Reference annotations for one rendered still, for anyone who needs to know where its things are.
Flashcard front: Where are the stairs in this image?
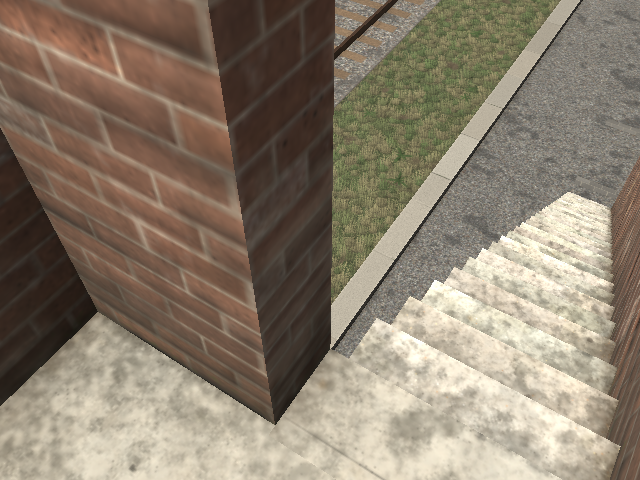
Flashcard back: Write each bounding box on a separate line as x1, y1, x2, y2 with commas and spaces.
349, 192, 621, 480

